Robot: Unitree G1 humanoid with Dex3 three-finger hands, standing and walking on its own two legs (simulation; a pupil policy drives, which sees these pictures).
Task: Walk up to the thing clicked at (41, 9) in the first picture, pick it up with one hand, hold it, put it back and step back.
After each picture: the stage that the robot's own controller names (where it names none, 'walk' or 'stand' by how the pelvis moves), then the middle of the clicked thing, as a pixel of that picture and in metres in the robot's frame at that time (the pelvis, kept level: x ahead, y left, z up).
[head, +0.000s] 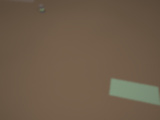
stand; (41, 8) +2.14 +0.61 -0.72
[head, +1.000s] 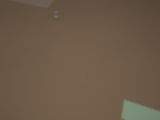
walk; (56, 15) +2.05 +0.31 -0.70
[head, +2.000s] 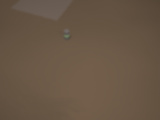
walk; (66, 34) +1.42 +0.18 -0.71
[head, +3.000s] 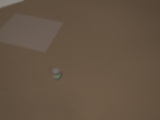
walk; (56, 74) +0.89 +0.23 -0.71
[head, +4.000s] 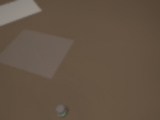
walk; (61, 111) +0.52 +0.24 -0.69
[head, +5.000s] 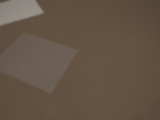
stand; out of the picture +0.34 +0.16 -0.70
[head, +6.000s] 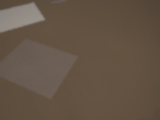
stand; out of the picture +0.33 +0.18 -0.72
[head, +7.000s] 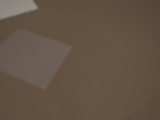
stand; out of the picture +0.34 +0.21 -0.71
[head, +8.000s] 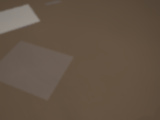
stand; out of the picture +0.33 +0.20 -0.73
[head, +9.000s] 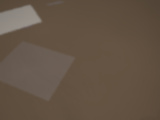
stand; out of the picture +0.32 +0.20 -0.73
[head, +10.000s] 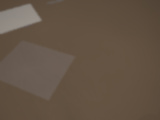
stand; out of the picture +0.32 +0.21 -0.73
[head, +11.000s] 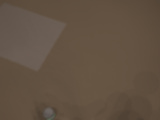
go down; (49, 114) +0.35 +0.20 -0.64
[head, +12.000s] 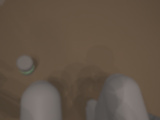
go down; (26, 66) +0.43 +0.21 -0.31
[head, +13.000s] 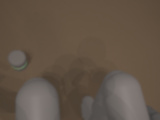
close in; (18, 61) +0.43 +0.21 -0.29
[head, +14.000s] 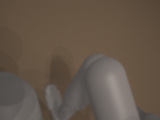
close in; out of the picture +0.42 +0.25 -0.23
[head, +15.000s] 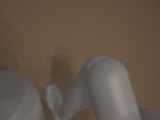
close; out of the picture +0.41 +0.26 -0.23
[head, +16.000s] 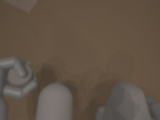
lift; (24, 79) +0.32 +0.22 -0.07
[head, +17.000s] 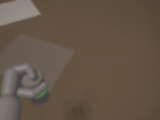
hold; (36, 88) +0.33 +0.17 +0.03
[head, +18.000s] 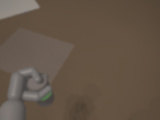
hold; (41, 90) +0.32 +0.16 +0.00
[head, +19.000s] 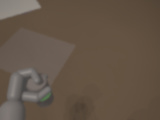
hold; (41, 91) +0.32 +0.17 +0.00
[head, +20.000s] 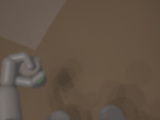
crouch; (34, 74) +0.38 +0.17 -0.07
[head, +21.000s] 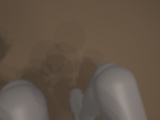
lower; out of the picture +0.44 +0.24 -0.18
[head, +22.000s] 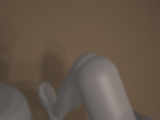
lower; out of the picture +0.43 +0.26 -0.24
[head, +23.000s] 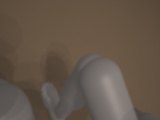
lower; out of the picture +0.43 +0.26 -0.24
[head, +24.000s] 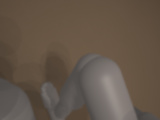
lower; out of the picture +0.43 +0.26 -0.23
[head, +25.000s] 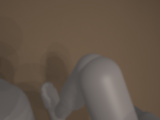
lower; out of the picture +0.43 +0.27 -0.23
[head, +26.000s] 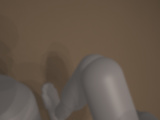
open; out of the picture +0.42 +0.25 -0.24
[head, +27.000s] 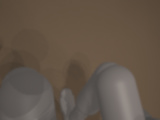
stand; out of the picture +0.42 +0.24 -0.25
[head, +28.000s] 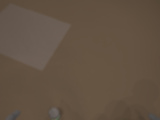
stand; (54, 114) +0.37 +0.17 -0.61
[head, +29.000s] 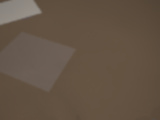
stand; out of the picture +0.36 +0.17 -0.67
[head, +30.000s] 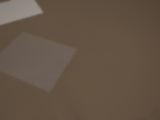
stand; out of the picture +0.35 +0.17 -0.67
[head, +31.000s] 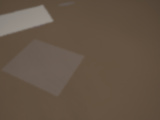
stand; out of the picture +0.37 +0.16 -0.72
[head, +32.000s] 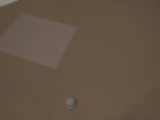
walk; (70, 103) +0.48 +0.12 -0.70
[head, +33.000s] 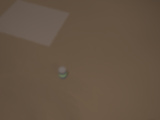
walk; (62, 73) +0.76 +0.16 -0.69
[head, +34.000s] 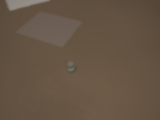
stand; (71, 67) +1.01 +0.19 -0.71
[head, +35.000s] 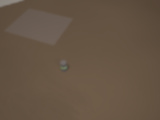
stand; (63, 66) +0.99 +0.20 -0.73
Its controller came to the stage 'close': yes
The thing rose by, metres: 0.70
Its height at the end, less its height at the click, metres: +0.00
